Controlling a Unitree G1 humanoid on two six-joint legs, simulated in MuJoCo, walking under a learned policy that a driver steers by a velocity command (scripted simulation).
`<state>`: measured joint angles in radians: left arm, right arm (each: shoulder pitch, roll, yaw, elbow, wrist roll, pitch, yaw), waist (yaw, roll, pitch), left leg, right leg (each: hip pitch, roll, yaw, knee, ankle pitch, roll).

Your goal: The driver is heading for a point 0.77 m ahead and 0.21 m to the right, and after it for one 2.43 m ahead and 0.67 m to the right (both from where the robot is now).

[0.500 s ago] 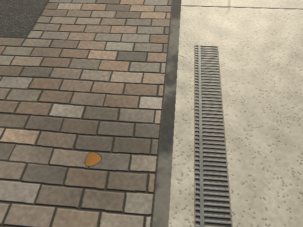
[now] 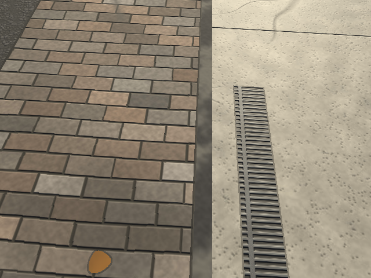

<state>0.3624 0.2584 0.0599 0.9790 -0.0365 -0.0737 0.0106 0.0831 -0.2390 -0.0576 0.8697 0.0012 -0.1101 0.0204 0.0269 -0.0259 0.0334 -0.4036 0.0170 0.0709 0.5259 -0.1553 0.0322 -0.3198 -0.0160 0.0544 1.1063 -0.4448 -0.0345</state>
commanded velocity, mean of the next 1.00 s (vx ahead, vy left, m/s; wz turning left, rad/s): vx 0.22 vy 0.00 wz -0.42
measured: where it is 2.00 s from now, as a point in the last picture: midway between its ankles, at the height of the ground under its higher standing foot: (218, 274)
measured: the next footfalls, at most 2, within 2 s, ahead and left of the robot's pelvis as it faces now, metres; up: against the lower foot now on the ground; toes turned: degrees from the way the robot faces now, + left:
right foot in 0.42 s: +0.36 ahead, -0.16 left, +0.00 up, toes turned -19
left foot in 0.90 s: +0.44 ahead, +0.06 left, +0.00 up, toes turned -26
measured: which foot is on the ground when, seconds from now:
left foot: down 0.00-0.40, up 0.42-0.88, down 0.90-1.00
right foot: up 0.00-0.40, down 0.42-1.00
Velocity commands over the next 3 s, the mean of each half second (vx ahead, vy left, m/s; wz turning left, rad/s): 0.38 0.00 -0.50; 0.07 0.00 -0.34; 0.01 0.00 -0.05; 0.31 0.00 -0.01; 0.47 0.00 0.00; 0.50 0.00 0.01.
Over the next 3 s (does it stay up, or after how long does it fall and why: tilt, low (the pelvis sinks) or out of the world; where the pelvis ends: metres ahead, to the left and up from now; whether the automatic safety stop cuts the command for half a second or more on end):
stays up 0.97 -0.37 0.02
